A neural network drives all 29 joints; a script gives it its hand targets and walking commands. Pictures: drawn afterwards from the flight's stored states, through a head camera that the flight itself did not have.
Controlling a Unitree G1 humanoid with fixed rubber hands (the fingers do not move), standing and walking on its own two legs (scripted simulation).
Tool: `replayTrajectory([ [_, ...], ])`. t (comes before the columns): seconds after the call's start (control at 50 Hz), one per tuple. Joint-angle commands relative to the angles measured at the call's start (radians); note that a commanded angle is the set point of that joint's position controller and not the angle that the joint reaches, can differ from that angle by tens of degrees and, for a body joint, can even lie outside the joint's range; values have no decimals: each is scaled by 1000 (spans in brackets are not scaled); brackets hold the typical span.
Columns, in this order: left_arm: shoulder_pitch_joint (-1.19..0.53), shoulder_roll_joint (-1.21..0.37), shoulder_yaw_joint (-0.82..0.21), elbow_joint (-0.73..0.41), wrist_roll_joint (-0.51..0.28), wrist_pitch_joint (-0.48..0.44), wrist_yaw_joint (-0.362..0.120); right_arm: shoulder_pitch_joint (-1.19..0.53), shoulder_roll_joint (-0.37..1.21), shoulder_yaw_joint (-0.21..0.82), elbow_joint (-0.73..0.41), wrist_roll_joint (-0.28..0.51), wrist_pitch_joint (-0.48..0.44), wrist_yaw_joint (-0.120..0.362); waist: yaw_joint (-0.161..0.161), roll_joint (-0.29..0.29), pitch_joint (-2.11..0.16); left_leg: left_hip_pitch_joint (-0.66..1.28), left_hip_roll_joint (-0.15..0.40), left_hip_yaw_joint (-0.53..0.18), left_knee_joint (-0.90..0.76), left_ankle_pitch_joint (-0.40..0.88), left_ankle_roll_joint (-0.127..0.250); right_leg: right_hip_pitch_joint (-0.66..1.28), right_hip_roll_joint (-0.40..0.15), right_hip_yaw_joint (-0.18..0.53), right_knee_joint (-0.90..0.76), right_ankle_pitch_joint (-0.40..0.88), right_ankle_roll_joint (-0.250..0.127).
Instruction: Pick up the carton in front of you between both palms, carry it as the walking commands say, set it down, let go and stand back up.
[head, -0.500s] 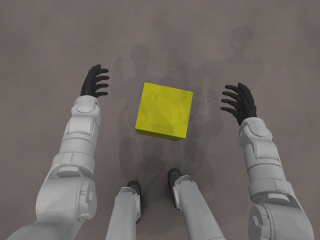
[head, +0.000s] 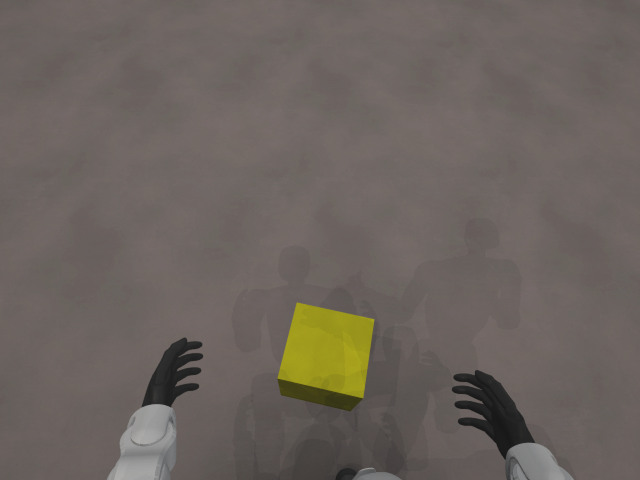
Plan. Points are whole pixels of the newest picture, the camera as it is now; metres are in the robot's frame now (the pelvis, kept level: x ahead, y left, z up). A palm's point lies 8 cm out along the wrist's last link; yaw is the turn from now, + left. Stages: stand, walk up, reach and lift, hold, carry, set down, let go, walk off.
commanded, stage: let go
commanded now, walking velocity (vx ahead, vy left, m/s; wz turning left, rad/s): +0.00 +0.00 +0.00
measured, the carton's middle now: (324, 359) +0.41 -0.07 -0.64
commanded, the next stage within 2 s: stand in 0.68 s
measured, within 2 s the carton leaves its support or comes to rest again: neither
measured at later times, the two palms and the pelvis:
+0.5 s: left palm out of the picture +0.17 +0.26 -0.06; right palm (489, 436) +0.17 -0.20 -0.06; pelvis +0.01 +0.03 +0.01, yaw -1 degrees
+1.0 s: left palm out of the picture +0.11 +0.29 -0.07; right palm (549, 472) +0.12 -0.28 -0.09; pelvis +0.00 +0.00 +0.01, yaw +1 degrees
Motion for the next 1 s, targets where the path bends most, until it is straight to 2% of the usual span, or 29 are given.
replayTrajectory([
  [0.0,33,88,5,-83,1,-19,-16,-15,-77,-1,-109,-13,-8,-9,96,83,-197,101,-26,15,-138,249,-6,367,-15,-15,-70,401,47],
  [0.02,46,119,24,-122,3,-12,-10,-29,-117,-40,-110,-22,0,-13,63,38,-221,198,-11,16,-133,312,-1,348,-10,-12,-92,385,46],
  [0.08,141,121,-4,-179,-23,-1,-45,103,-125,-44,-59,-19,6,-20,77,72,-228,215,-22,42,-122,406,-27,466,-7,0,-104,452,48],
  [0.1,190,75,-40,-127,-31,12,-55,61,-111,-42,-51,-13,11,-25,81,152,-184,246,-13,25,-166,409,-32,426,3,1,-122,445,32],
  [0.12,173,104,-46,-161,-37,8,-64,54,-109,-28,-60,-29,19,-20,91,76,-170,275,-2,24,-163,395,-22,407,15,-20,-136,378,40],
  [0.16,197,112,-59,-201,-57,12,-61,100,-148,-59,-64,-21,18,-17,50,91,-169,295,6,20,-170,475,-31,442,29,-20,-123,446,24],
  [0.18,206,103,-72,-220,-78,18,-64,90,-87,-14,-81,-8,23,-13,98,85,-204,339,3,3,-178,484,-27,462,20,-16,-135,424,29],
  [0.22,273,87,-82,-217,-76,29,-70,77,-125,-75,-51,-60,37,-15,103,60,-123,312,20,12,-195,551,-47,411,34,-32,-148,365,36],
  [0.24,225,102,-82,-226,-75,31,-81,95,-126,-92,-40,-60,40,-28,51,88,-78,313,11,24,-193,530,-40,386,35,-23,-157,384,26],
  [0.28,233,120,-82,-230,-82,38,-79,67,-95,-39,-77,-53,36,-25,93,39,-104,336,22,-5,-202,457,-21,405,15,-16,-165,334,14],
  [0.32,249,123,-89,-218,-72,62,-91,66,-170,-96,-29,-88,68,-28,73,93,-37,286,18,33,-207,351,-37,456,24,-25,-156,277,13],
  [0.34,263,123,-74,-244,-66,66,-92,81,-124,-71,-45,-89,78,-25,100,42,25,290,14,20,-222,332,-29,440,23,-35,-152,232,27],
  [0.36,233,128,-85,-237,-75,75,-95,36,-105,-66,-85,-87,74,-22,78,-10,-23,346,13,23,-241,339,-23,437,28,-64,-171,220,30],
  [0.38,195,106,-92,-219,-80,81,-88,63,-92,-21,-54,-62,81,-23,93,99,41,254,11,33,-225,270,-21,420,19,-22,-169,184,8],
  [0.4,276,159,-30,-182,-55,50,-71,36,-154,-105,-91,-105,119,-47,80,83,-44,389,25,-5,-185,430,-29,368,36,-47,-128,178,25],
  [0.48,267,108,-76,-193,-90,31,-49,52,-144,-82,-90,-98,138,-71,94,26,-117,359,19,-4,-121,581,-31,382,37,-4,-92,322,30],
  [0.54,209,174,-79,-189,-90,23,-57,69,-175,-58,-108,-78,140,-70,62,61,-84,331,14,8,-138,545,-33,345,57,-24,-105,265,24],
  [0.56,218,155,-81,-170,-86,28,-54,43,-164,-55,-85,-75,145,-70,110,118,-61,305,4,14,-143,440,-34,381,47,-34,-90,200,18],
  [0.58,245,114,-109,-190,-83,38,-58,35,-131,-46,-78,-65,155,-76,125,85,-93,267,15,9,-151,425,-28,411,40,-12,-93,209,18],
  [0.6,277,178,-59,-140,-64,51,-51,56,-157,-86,-75,-77,155,-73,92,74,-45,300,13,25,-139,485,-33,355,41,-23,-100,219,28],
  [0.62,294,122,-88,-96,-62,63,-55,55,-109,-64,-82,-88,162,-72,69,69,42,267,4,17,-152,345,-18,322,37,-35,-108,203,27],
  [0.66,230,115,-75,-126,-64,77,-51,33,-155,-58,-59,-72,177,-66,119,63,27,263,9,32,-163,252,-34,368,33,-36,-116,101,13],
  [0.7,263,249,-47,-35,6,35,-19,22,-256,-85,58,-86,42,-100,115,218,-1,189,34,-3,-159,40,-28,327,-87,52,-112,105,7],
  [0.72,214,294,-43,-4,6,22,-13,9,-227,-88,84,-81,30,-96,96,94,-43,207,58,-30,-142,-10,-22,307,-96,42,-120,35,2],
  [0.78,195,282,-45,5,16,-1,-11,1,-229,-67,120,-96,-2,-94,102,60,11,165,73,-63,-169,-126,4,267,-89,75,-159,-141,-9],
  [0.8,193,252,-58,11,13,-12,-19,-23,-234,-66,130,-95,-12,-94,134,10,42,161,52,-74,-154,-115,20,252,-67,69,-156,-152,-16],
  [0.9,193,260,-54,73,-11,-29,-24,37,-278,-59,227,-99,-22,-102,87,9,-69,308,77,-77,-98,116,22,286,-102,98,-159,109,-29],
  [0.92,200,262,-68,89,-12,-34,-22,-4,-267,-55,209,-97,-24,-99,121,-36,-57,286,77,-65,-113,127,9,275,-87,68,-159,115,-21],
  [0.98,206,316,-50,130,-15,-17,-16,49,-297,-49,253,-99,-21,-105,106,61,4,243,71,-82,-139,140,30,310,-108,113,-166,125,-18],
])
